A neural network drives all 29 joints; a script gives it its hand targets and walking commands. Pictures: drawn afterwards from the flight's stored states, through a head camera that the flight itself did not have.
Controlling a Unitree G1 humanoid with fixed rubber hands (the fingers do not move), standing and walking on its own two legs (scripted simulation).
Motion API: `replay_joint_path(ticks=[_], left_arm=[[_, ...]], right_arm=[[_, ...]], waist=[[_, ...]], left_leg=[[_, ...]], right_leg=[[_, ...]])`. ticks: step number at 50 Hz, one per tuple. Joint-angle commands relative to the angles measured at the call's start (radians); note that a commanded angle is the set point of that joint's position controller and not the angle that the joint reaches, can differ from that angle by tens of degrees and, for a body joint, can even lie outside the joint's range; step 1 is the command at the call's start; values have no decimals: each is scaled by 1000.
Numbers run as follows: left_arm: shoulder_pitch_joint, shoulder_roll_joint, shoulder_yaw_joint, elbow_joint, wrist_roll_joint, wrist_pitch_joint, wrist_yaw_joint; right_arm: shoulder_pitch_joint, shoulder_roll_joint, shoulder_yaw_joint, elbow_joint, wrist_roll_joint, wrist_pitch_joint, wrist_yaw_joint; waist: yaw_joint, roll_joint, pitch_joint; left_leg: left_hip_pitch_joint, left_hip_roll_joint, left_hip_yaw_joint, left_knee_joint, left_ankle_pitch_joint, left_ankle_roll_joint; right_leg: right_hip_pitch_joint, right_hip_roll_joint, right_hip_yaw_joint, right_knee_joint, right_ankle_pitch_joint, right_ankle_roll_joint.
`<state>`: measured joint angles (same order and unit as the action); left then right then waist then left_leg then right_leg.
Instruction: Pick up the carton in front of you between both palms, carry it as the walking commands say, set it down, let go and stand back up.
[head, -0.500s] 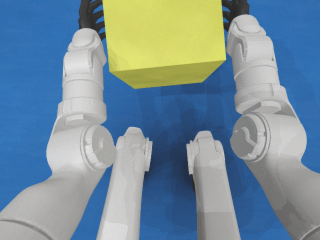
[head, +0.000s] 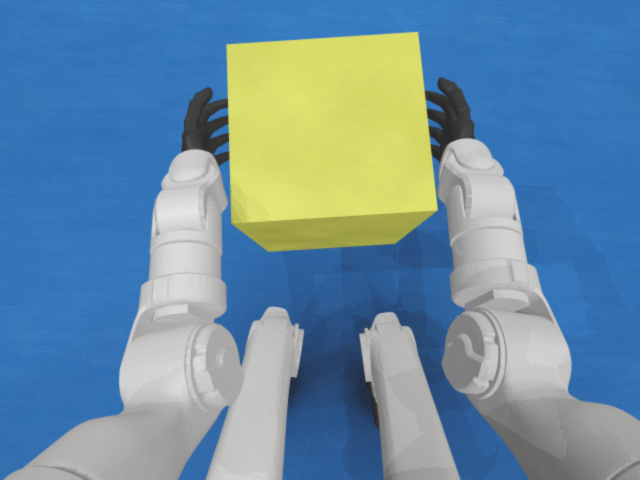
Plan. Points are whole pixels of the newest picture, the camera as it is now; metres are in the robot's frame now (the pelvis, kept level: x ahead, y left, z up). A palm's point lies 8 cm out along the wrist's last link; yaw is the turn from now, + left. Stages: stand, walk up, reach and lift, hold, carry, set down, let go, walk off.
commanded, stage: reach and lift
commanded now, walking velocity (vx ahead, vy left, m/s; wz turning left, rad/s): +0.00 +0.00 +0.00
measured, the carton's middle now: (327, 164) +0.49 +0.02 -0.12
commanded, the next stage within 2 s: hold in 1.94 s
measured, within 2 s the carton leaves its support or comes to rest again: neither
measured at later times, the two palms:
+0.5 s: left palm (143, 139) +0.41 +0.16 +0.11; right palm (534, 136) +0.42 -0.14 +0.11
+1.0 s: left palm (6, 95) +0.37 +0.16 +0.24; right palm out of the picture +0.37 -0.14 +0.24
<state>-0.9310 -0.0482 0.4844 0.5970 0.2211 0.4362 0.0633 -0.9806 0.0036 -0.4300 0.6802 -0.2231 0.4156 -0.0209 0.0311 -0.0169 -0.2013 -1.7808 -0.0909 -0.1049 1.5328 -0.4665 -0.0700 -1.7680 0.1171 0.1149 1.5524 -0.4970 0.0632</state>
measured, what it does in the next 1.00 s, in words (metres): rises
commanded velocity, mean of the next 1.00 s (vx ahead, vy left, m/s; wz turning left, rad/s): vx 0.00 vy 0.00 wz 0.00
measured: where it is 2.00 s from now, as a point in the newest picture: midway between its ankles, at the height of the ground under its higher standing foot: (326, 398)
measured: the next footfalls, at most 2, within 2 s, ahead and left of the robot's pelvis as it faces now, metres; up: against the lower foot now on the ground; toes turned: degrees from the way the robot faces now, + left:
none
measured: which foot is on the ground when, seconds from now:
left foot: down 0.00-1.00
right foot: down 0.00-1.00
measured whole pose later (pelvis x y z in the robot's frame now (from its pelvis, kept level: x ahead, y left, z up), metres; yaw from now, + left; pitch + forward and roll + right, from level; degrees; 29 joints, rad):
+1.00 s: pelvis +0.08 +0.00 +0.22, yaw +0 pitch +0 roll +0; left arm -0.26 -0.15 0.25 0.38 0.26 0.58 0.02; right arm -0.25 0.15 -0.25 0.39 -0.25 0.57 -0.01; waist 0.00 -0.01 -0.09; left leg -0.23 -0.04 -0.14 0.45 -0.22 -0.02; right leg -0.21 0.04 0.15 0.45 -0.24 0.02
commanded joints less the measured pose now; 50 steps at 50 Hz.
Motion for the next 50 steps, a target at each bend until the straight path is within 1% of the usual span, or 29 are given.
replay_joint_path(ticks=[1,9,16,22,30,37,43,46,50], left_arm=[[-633,-1082,-586,60,-191,-30,-285],[-476,-1093,-579,79,-156,-62,-284],[-348,-1112,-616,59,-147,-76,-287],[-223,-1120,-660,31,-143,-76,-291],[-36,-1118,-711,-18,-139,-62,-292],[109,-1105,-768,-90,-159,-10,-290],[194,-1094,-832,-193,-187,66,-289],[228,-1080,-821,-219,-188,111,-291],[225,-1060,-761,-195,-161,151,-300]], right_arm=[[-572,1118,518,50,176,-28,253],[-417,1139,516,48,139,-58,236],[-294,1167,561,10,135,-71,233],[-175,1178,607,-32,137,-70,235],[8,1171,651,-82,132,-54,241],[158,1149,701,-159,147,-1,245],[250,1135,760,-266,179,76,248],[286,1121,750,-287,181,122,252],[273,1101,694,-267,155,164,264]], waist=[[17,-12,-931],[3,-5,-794],[1,-1,-715],[-2,3,-636],[-16,14,-483],[-24,21,-348],[-32,19,-223],[-32,24,-133],[-26,22,-2]], left_leg=[[662,-76,172,-197,281,21],[780,-73,139,-348,252,33],[925,-62,113,-485,261,43],[1078,-50,87,-612,306,49],[1304,-34,54,-792,409,51],[1509,-21,38,-951,518,47],[1656,-8,26,-1077,548,43],[1673,-9,28,-1123,499,42],[1658,-4,34,-1158,370,50]], right_leg=[[547,66,-169,-223,257,-22],[711,57,-131,-383,251,-30],[881,46,-102,-521,273,-36],[1036,33,-75,-648,322,-41],[1240,10,-50,-825,421,-47],[1425,-4,-42,-981,518,-46],[1564,-12,-41,-1103,548,-43],[1601,-13,-39,-1149,508,-45],[1591,-17,-41,-1185,380,-51]])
